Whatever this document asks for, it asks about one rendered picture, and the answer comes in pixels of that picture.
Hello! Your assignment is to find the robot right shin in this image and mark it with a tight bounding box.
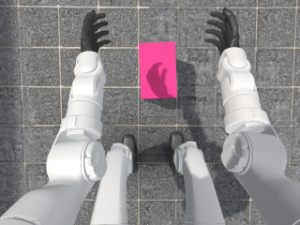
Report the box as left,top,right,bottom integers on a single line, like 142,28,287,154
173,142,203,168

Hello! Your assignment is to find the robot left hand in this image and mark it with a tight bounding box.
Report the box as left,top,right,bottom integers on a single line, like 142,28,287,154
81,10,111,53

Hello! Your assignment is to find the left robot forearm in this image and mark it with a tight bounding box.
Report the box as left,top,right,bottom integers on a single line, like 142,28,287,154
46,51,107,176

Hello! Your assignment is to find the right robot thigh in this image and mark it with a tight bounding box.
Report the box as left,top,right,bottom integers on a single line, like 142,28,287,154
176,146,226,225

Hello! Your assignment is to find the robot left upper arm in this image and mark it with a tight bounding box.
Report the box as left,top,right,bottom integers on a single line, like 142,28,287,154
0,139,108,225

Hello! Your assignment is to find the robot right upper arm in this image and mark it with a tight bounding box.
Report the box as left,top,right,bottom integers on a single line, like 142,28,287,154
220,130,300,225

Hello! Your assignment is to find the carton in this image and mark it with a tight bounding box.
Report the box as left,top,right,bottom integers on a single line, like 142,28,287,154
138,41,177,99

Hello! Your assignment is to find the robot right hand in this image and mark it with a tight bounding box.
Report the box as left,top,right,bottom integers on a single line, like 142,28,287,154
204,7,240,56

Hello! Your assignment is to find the right robot forearm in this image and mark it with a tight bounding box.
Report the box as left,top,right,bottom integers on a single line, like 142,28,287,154
217,47,288,164

